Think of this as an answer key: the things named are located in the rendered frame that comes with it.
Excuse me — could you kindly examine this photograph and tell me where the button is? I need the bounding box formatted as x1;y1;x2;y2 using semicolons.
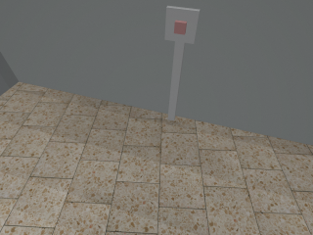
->
174;20;187;35

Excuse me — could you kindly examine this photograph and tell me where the panel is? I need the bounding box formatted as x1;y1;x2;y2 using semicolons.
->
164;6;201;121

